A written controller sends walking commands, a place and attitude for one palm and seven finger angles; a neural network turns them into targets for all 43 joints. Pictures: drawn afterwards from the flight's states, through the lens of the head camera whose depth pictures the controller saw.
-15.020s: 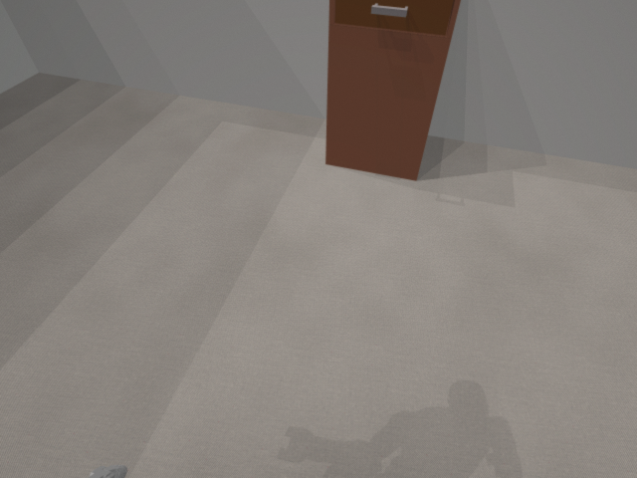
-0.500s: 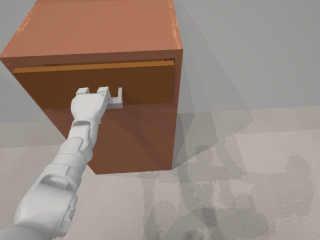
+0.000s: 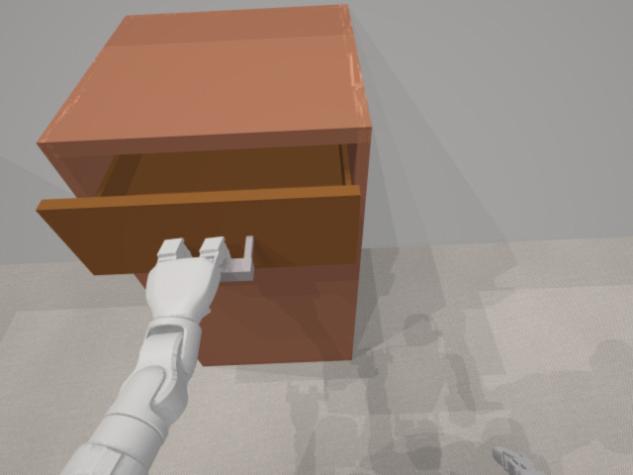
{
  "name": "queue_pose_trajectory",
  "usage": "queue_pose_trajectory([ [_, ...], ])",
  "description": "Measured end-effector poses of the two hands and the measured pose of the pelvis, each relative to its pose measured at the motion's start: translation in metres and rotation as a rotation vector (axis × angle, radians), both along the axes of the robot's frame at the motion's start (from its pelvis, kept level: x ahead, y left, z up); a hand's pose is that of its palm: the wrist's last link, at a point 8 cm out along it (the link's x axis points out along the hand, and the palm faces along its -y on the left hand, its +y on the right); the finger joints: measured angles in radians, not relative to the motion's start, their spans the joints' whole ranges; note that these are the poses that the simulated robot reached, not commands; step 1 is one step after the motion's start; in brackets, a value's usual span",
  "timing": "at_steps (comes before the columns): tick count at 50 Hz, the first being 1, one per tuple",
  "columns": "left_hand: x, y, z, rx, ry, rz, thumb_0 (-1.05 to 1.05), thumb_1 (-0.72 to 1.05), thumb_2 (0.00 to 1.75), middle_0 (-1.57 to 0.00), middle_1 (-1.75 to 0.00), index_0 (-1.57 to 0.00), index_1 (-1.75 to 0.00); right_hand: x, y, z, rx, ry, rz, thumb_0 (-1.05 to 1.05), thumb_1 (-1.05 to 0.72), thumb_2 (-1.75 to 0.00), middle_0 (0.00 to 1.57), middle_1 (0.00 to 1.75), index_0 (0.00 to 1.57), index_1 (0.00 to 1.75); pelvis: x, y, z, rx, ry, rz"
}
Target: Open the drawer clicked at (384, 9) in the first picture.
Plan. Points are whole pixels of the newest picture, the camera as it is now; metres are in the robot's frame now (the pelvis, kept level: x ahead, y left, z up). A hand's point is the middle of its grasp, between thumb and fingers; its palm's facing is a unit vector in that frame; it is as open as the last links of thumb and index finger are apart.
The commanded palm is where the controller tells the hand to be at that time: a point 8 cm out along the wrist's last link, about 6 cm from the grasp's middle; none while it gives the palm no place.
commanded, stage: pull the drawer open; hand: left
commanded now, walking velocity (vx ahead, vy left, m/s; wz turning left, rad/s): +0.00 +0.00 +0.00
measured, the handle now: (208, 258) +0.41 +0.17 +0.03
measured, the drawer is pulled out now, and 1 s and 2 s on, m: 0.10 0.25 0.30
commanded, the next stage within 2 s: open the thumb to release the handle in 1.56 s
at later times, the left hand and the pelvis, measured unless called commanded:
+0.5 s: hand (197, 315) +0.33 +0.17 +0.01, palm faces -0.01 -0.09 -1.00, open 5.9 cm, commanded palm +0.27 +0.18 +0.06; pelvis -0.02 -0.02 +0.00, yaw +0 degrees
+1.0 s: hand (181, 413) +0.20 +0.17 +0.01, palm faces +0.02 -0.15 -0.99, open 6.0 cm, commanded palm +0.16 +0.17 +0.06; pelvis -0.02 -0.01 -0.01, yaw +1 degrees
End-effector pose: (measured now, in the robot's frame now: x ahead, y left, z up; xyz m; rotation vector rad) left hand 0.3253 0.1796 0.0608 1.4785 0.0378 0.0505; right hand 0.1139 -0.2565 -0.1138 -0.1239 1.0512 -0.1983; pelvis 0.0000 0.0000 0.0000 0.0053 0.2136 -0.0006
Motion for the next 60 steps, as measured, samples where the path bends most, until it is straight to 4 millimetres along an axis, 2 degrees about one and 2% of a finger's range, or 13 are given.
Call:
queue_pose_trajectory([
  [6, -0.005, -0.001, 0.001, 0.033, 0.009, 0.007, 0.01, 0.7, 0.81, -0.29, -1.34, -0.38, -1.31, 0.042, 0.01, 0.005, -0.006, -0.083, 0.081, 0.0, -0.91, -0.9, 0.2, 0.3, 0.2, 0.3, -0.008, -0.004, -0.002, 0.003, -0.018, 0.026],
  [11, -0.003, -0.002, 0.003, 0.035, 0.035, 0.014, 0.02, 0.69, 0.8, -0.3, -1.33, -0.38, -1.32, 0.05, 0.018, 0.009, 0.009, -0.126, 0.1, 0.0, -0.91, -0.9, 0.2, 0.3, 0.2, 0.3, -0.013, -0.009, -0.003, 0.007, -0.026, 0.031],
  [15, -0.003, -0.002, 0.003, 0.034, 0.043, 0.012, 0.02, 0.69, 0.79, -0.31, -1.33, -0.39, -1.32, 0.039, 0.017, 0.005, 0.016, -0.111, 0.099, 0.0, -0.91, -0.9, 0.2, 0.3, 0.2, 0.3, -0.017, -0.012, -0.004, 0.009, -0.027, 0.034],
  [21, -0.008, -0.001, 0.003, 0.022, 0.034, 0.01, 0.02, 0.7, 0.78, -0.29, -1.34, -0.38, -1.3, 0.004, 0.006, -0.006, 0.024, -0.042, 0.052, 0.0, -0.91, -0.9, 0.2, 0.3, 0.21, 0.3, -0.019, -0.015, -0.004, 0.011, -0.019, 0.016],
  [26, -0.025, -0.002, 0.002, -0.004, 0.016, 0.011, 0.03, 0.71, 0.77, -0.27, -1.34, -0.38, -1.29, -0.021, -0.007, -0.009, 0.019, 0.006, 0.008, 0.0, -0.91, -0.9, 0.2, 0.3, 0.2, 0.3, -0.016, -0.015, -0.002, 0.014, -0.019, -0.002],
  [31, -0.05, -0.002, 0.001, -0.024, -0.002, 0.011, 0.04, 0.72, 0.77, -0.26, -1.34, -0.38, -1.28, -0.025, -0.015, -0.006, 0.006, 0.01, -0.005, 0.01, -0.91, -0.9, 0.2, 0.3, 0.2, 0.3, -0.013, -0.013, -0.001, 0.015, -0.026, -0.012],
  [34, -0.066, -0.003, 0.001, -0.031, -0.009, 0.012, 0.04, 0.71, 0.77, -0.25, -1.35, -0.38, -1.28, -0.015, -0.015, -0.003, 0.004, -0.018, 0.007, 0.01, -0.91, -0.9, 0.2, 0.3, 0.2, 0.3, -0.013, -0.012, -0.001, 0.014, -0.033, -0.013],
  [38, -0.087, -0.004, 0.001, -0.042, -0.011, 0.016, 0.04, 0.71, 0.77, -0.26, -1.35, -0.38, -1.28, 0.01, -0.008, 0.003, 0.016, -0.088, 0.043, 0.01, -0.91, -0.9, 0.19, 0.3, 0.2, 0.3, -0.012, -0.011, -0.002, 0.014, -0.045, -0.011],
  [45, -0.124, -0.006, 0.002, -0.056, -0.01, 0.025, 0.05, 0.69, 0.77, -0.26, -1.35, -0.39, -1.29, 0.063, 0.019, 0.02, 0.058, -0.242, 0.146, 0.01, -0.91, -0.9, 0.19, 0.3, 0.2, 0.3, -0.015, -0.012, -0.005, 0.016, -0.068, -0.003],
  [49, -0.142, -0.007, 0.002, -0.058, -0.01, 0.033, 0.05, 0.69, 0.78, -0.27, -1.35, -0.39, -1.29, 0.086, 0.035, 0.029, 0.082, -0.308, 0.213, 0.01, -0.91, -0.9, 0.19, 0.3, 0.2, 0.3, -0.017, -0.014, -0.006, 0.018, -0.08, 0.007],
  [54, -0.161, -0.008, 0.003, -0.063, -0.005, 0.043, 0.05, 0.68, 0.78, -0.27, -1.34, -0.4, -1.3, 0.098, 0.049, 0.036, 0.107, -0.353, 0.274, 0.01, -0.91, -0.9, 0.2, 0.3, 0.2, 0.3, -0.021, -0.018, -0.008, 0.019, -0.09, 0.011],
  [60, -0.183, -0.009, 0.003, -0.071, 0.003, 0.047, 0.06, 0.68, 0.77, -0.27, -1.33, -0.39, -1.3, 0.091, 0.049, 0.033, 0.118, -0.35, 0.303, 0.01, -0.91, -0.9, 0.2, 0.3, 0.2, 0.3, -0.024, -0.023, -0.01, 0.021, -0.092, 0.007],
])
